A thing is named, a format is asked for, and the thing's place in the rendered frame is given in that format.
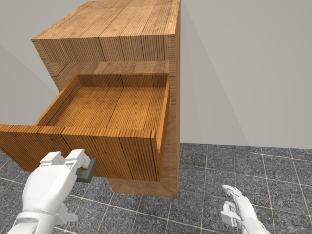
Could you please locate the robot right hand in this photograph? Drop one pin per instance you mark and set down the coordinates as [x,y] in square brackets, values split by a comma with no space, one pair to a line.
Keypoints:
[235,214]

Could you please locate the drawer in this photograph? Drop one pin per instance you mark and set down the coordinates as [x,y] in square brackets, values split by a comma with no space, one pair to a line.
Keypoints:
[119,119]

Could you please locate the robot left hand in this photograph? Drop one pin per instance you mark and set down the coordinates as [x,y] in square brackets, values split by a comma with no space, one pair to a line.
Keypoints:
[49,184]

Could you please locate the right robot forearm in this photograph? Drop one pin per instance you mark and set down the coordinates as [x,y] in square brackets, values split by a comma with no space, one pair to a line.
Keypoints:
[253,226]

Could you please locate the handle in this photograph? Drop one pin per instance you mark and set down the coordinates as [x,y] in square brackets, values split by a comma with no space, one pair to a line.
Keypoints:
[86,176]

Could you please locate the left robot forearm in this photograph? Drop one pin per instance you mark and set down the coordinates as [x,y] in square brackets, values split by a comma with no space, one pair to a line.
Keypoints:
[33,222]

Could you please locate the cabinet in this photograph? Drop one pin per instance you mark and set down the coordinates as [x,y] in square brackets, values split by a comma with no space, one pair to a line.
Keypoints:
[122,36]

